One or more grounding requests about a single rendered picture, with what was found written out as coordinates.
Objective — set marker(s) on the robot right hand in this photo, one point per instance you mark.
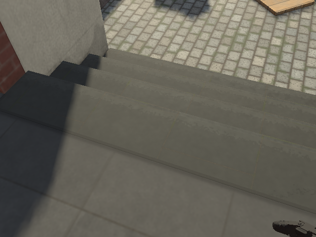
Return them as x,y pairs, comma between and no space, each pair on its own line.
294,228

